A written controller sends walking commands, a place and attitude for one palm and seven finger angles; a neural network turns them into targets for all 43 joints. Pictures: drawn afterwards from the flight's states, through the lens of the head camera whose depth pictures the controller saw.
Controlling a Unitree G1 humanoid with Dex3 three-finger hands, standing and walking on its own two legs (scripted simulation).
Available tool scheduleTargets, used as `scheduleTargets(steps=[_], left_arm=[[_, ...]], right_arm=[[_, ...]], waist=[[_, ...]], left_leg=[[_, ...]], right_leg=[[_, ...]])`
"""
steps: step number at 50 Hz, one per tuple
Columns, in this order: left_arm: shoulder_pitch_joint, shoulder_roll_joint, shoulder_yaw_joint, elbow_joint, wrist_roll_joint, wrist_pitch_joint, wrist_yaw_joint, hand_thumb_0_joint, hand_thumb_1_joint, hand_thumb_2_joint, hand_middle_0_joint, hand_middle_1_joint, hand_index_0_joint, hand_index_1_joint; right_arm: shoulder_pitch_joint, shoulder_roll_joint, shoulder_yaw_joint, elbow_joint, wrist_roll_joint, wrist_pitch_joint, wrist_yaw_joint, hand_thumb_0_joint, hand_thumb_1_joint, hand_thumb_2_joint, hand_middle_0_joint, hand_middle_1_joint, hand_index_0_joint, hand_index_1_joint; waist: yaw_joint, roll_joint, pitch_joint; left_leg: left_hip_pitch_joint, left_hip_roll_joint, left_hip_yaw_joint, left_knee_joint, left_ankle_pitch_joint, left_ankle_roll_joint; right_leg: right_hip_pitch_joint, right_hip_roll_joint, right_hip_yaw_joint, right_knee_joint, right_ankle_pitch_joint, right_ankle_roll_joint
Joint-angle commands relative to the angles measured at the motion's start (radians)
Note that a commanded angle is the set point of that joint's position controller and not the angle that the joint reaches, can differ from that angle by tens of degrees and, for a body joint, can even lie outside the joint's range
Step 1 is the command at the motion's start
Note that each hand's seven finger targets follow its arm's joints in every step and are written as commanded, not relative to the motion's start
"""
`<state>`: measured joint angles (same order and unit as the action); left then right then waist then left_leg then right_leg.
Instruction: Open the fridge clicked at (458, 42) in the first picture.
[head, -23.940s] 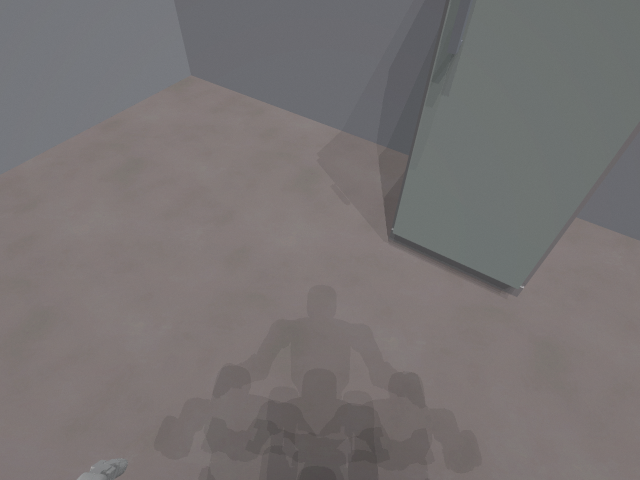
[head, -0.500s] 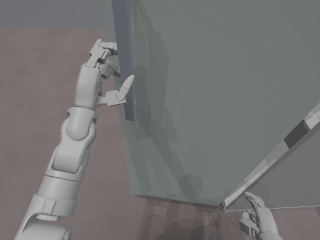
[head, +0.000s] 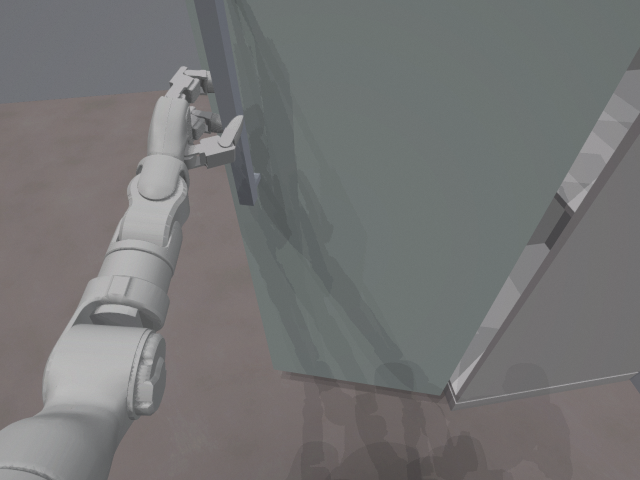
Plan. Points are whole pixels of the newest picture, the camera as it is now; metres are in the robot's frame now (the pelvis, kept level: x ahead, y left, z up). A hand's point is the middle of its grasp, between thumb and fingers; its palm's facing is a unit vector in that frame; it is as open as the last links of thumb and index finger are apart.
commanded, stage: stop walking and hold the door back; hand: left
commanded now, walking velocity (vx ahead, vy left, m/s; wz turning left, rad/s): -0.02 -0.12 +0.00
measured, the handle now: (236, 102) +0.52 +0.11 +0.23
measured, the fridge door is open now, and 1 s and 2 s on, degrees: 72 66 65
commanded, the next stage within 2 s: loosen the grip on the handle in 0.30 s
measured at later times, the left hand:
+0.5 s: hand (213, 138) +0.47 +0.13 +0.21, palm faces -0.01 -0.98 -0.17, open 8.1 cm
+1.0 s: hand (219, 155) +0.46 +0.13 +0.19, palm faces +0.03 -0.98 -0.20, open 14.2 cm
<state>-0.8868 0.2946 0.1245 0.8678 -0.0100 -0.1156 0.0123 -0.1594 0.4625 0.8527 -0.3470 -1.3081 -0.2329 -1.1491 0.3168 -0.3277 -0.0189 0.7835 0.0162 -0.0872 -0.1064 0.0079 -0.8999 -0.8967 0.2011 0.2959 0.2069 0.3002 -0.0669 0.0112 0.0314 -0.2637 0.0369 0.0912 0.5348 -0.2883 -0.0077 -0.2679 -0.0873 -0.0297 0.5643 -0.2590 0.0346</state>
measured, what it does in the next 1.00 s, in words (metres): stands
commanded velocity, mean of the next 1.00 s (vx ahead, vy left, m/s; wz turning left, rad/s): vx -0.01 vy -0.03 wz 0.00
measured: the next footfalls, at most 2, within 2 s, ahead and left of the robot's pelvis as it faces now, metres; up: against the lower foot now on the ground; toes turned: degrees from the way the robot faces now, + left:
none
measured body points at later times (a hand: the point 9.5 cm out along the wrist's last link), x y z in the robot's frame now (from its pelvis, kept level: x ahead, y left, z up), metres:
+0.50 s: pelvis +0.01 +0.00 +0.00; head +0.03 +0.01 +0.45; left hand +0.46 +0.18 +0.22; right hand +0.15 -0.24 -0.09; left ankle +0.04 +0.13 -0.73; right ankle +0.03 -0.13 -0.73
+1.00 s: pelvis +0.02 -0.01 +0.00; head +0.04 -0.02 +0.45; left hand +0.45 +0.18 +0.20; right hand +0.10 -0.26 -0.11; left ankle +0.04 +0.13 -0.73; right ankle +0.03 -0.13 -0.73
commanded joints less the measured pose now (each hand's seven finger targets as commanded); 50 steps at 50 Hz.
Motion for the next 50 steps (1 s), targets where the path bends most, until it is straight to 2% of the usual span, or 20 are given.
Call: scheduleTargets(steps=[1,3,4,6,9,10,12,14,19,20,21,22,23,24,25,28,31,34,38,50], left_arm=[[-0.387,0.141,0.041,-0.290,-0.048,-0.084,0.029,0.000,0.900,0.900,-0.450,-1.400,-0.450,-1.400],[-0.328,0.066,-0.023,-0.317,-0.060,-0.077,0.008,0.000,0.900,0.900,-0.450,-1.400,-0.450,-1.400],[-0.340,0.113,0.020,-0.354,-0.049,-0.082,0.018,0.000,0.900,0.900,-0.450,-1.400,-0.450,-1.400],[-0.315,0.163,0.042,-0.398,-0.033,-0.086,0.028,0.000,0.900,0.900,-0.450,-1.400,-0.450,-1.400],[-0.238,0.207,0.071,-0.472,-0.022,-0.080,0.038,0.000,0.900,0.900,-0.450,-1.400,-0.450,-1.400],[-0.244,0.167,0.037,-0.482,-0.024,-0.075,0.033,0.000,0.900,0.900,-0.450,-1.400,-0.450,-1.400],[-0.234,0.237,0.092,-0.460,-0.027,-0.066,0.042,0.000,0.900,0.900,-0.450,-1.400,-0.450,-1.400],[-0.249,0.216,0.072,-0.481,-0.031,-0.067,0.044,0.000,0.900,0.900,-0.450,-1.400,-0.450,-1.400],[-0.234,0.174,0.050,-0.469,-0.037,-0.072,0.040,0.000,0.900,0.900,-0.450,-1.400,-0.450,-1.400],[-0.921,0.642,0.331,-0.549,0.099,-0.093,0.011,0.000,0.900,0.900,-0.450,-1.400,-0.450,-1.400],[-0.678,0.360,0.168,-0.132,0.111,-0.017,-0.043,0.000,0.779,0.842,-0.450,-1.400,-0.450,-1.400],[-0.449,0.268,0.202,-0.146,0.043,-0.007,-0.052,0.000,0.658,0.783,-0.450,-1.400,-0.450,-1.400],[-0.303,0.155,0.119,-0.168,0.024,-0.011,-0.079,0.000,0.538,0.725,-0.450,-1.400,-0.450,-1.400],[-0.377,0.177,0.157,-0.261,-0.028,-0.054,-0.085,0.000,0.417,0.667,-0.450,-1.400,-0.450,-1.400],[-0.375,0.224,0.185,-0.322,-0.044,-0.078,-0.078,0.000,0.296,0.608,-0.450,-1.400,-0.450,-1.400],[-0.422,0.066,-0.003,-0.337,-0.001,-0.177,-0.055,0.000,-0.067,0.433,-0.450,-1.400,-0.450,-1.400],[-0.360,0.071,-0.039,-0.321,0.022,-0.239,-0.043,0.000,-0.429,0.258,-0.437,-1.383,-0.437,-1.383],[-0.441,0.089,-0.035,-0.314,-0.019,-0.241,-0.051,0.000,-0.550,0.200,-0.397,-1.333,-0.397,-1.333],[-0.458,0.243,0.082,-0.296,-0.012,-0.217,-0.020,0.000,-0.550,0.200,-0.343,-1.267,-0.343,-1.267],[-0.243,0.221,0.105,-0.504,-0.047,-0.238,-0.058,0.000,-0.550,0.200,-0.250,-1.150,-0.250,-1.150]], right_arm=[[-0.116,-0.084,-0.025,-0.172,0.013,-0.050,0.007,0.000,-0.900,-0.900,0.200,0.300,0.200,0.300],[-0.139,-0.040,-0.009,-0.189,0.017,-0.039,0.023,0.000,-0.900,-0.900,0.200,0.300,0.200,0.300],[-0.146,-0.044,-0.004,-0.191,0.014,-0.034,0.018,0.000,-0.900,-0.900,0.200,0.300,0.200,0.300],[-0.118,-0.080,-0.015,-0.179,0.012,-0.027,0.019,0.000,-0.900,-0.900,0.200,0.300,0.200,0.300],[-0.110,-0.051,-0.024,-0.194,0.019,-0.021,0.019,0.000,-0.900,-0.900,0.200,0.300,0.200,0.300],[-0.113,-0.034,-0.019,-0.193,0.018,-0.023,0.018,0.000,-0.900,-0.900,0.200,0.300,0.200,0.300],[-0.113,-0.040,-0.017,-0.173,0.014,-0.018,0.011,0.000,-0.900,-0.900,0.200,0.300,0.200,0.300],[-0.117,-0.036,-0.008,-0.168,0.010,-0.016,0.005,0.000,-0.900,-0.900,0.200,0.300,0.200,0.300],[-0.139,-0.033,-0.004,-0.178,0.012,-0.013,0.003,0.000,-0.900,-0.900,0.200,0.300,0.200,0.300],[-0.093,-0.050,-0.093,-0.192,-0.016,-0.068,0.035,0.000,-0.900,-0.900,0.200,0.300,0.200,0.300],[-0.059,-0.041,-0.028,-0.170,-0.018,-0.133,0.059,0.000,-0.900,-0.900,0.200,0.300,0.200,0.300],[-0.025,-0.047,-0.045,-0.152,0.017,-0.121,0.062,0.000,-0.900,-0.900,0.200,0.300,0.200,0.300],[-0.011,-0.058,-0.042,-0.168,0.013,-0.114,0.070,0.000,-0.900,-0.900,0.200,0.300,0.200,0.300],[-0.035,-0.062,-0.031,-0.161,0.008,-0.107,0.070,0.000,-0.900,-0.900,0.200,0.300,0.200,0.300],[-0.064,-0.055,-0.031,-0.175,-0.008,-0.112,0.072,0.000,-0.900,-0.900,0.200,0.300,0.200,0.300],[-0.070,-0.036,-0.024,-0.194,0.004,-0.130,0.089,0.000,-0.900,-0.900,0.200,0.300,0.200,0.300],[-0.066,-0.059,-0.036,-0.209,0.015,-0.137,0.095,0.000,-0.900,-0.900,0.200,0.300,0.200,0.300],[-0.066,-0.065,-0.024,-0.197,0.025,-0.133,0.084,0.000,-0.900,-0.900,0.200,0.300,0.200,0.300],[-0.068,-0.063,-0.018,-0.184,0.026,-0.124,0.068,0.000,-0.900,-0.900,0.200,0.300,0.200,0.300],[-0.055,-0.053,-0.029,-0.209,0.016,-0.101,0.069,0.000,-0.900,-0.900,0.200,0.300,0.200,0.300]], waist=[[0.064,0.112,-0.253],[0.055,0.071,-0.231],[0.056,0.079,-0.195],[0.056,0.111,-0.222],[0.043,-0.108,-0.318],[0.037,-0.130,-0.312],[0.048,-0.155,-0.300],[0.049,-0.074,-0.312],[0.054,-0.059,-0.319],[0.084,-0.258,-0.227],[-0.049,-0.292,-0.561],[0.000,-0.220,-0.479],[0.030,-0.069,-0.512],[0.047,0.191,-0.517],[0.067,0.262,-0.500],[-0.011,0.025,-0.295],[-0.014,-0.122,-0.242],[-0.015,-0.066,-0.248],[0.019,-0.026,-0.284],[0.060,-0.064,-0.414]], left_leg=[[0.170,0.257,-0.317,-0.194,0.211,0.130],[0.097,0.292,-0.328,-0.212,0.222,0.163],[0.037,0.297,-0.297,-0.194,0.232,0.162],[0.026,0.247,-0.182,-0.091,0.344,0.108],[0.015,0.083,-0.016,0.054,0.226,-0.004],[0.021,0.053,-0.020,0.057,0.126,-0.015],[0.049,0.046,-0.032,0.037,0.091,-0.009],[0.107,0.075,-0.042,-0.020,0.211,0.004],[0.145,0.127,-0.059,-0.031,0.342,0.028],[0.097,0.107,0.014,0.002,0.272,0.051],[0.078,-0.026,-0.033,-0.129,0.443,0.046],[0.113,0.001,-0.038,-0.064,0.430,0.026],[0.190,0.002,-0.052,-0.056,0.480,-0.006],[0.304,0.008,-0.043,-0.059,0.461,-0.026],[0.321,0.003,-0.043,-0.054,0.385,-0.030],[0.149,0.008,-0.049,-0.056,0.187,0.013],[0.088,0.009,-0.060,-0.076,0.046,0.028],[0.080,-0.008,-0.054,-0.087,-0.035,0.028],[0.037,-0.026,-0.033,-0.082,-0.030,0.033],[0.091,-0.029,-0.014,-0.079,0.237,0.044]], right_leg=[[-0.060,0.087,-0.053,0.173,-0.041,-0.019],[-0.011,0.085,-0.021,0.131,-0.203,-0.019],[0.023,0.078,-0.019,0.091,-0.171,-0.021],[0.113,0.059,-0.010,-0.034,0.008,-0.034],[0.189,-0.068,0.140,-0.107,0.337,-0.085],[0.151,-0.087,0.149,-0.124,0.314,-0.098],[0.101,-0.090,0.167,-0.148,0.238,-0.094],[0.088,-0.053,0.113,-0.109,0.265,-0.066],[0.075,0.004,0.052,-0.078,0.281,-0.024],[0.092,0.024,0.113,-0.183,0.363,-0.032],[0.144,0.107,0.000,0.003,0.510,-0.085],[0.027,0.085,-0.035,0.004,0.414,-0.069],[0.013,0.071,-0.037,0.005,0.356,-0.072],[-0.044,0.064,-0.013,-0.044,0.279,-0.063],[-0.040,0.067,-0.004,-0.063,0.233,-0.075],[-0.098,0.080,-0.009,-0.098,0.135,-0.068],[-0.132,0.087,0.003,-0.102,0.025,-0.055],[-0.117,0.080,0.020,-0.115,-0.025,-0.055],[-0.055,0.071,0.045,-0.134,-0.044,-0.050],[0.108,0.088,0.035,-0.111,0.284,-0.045]])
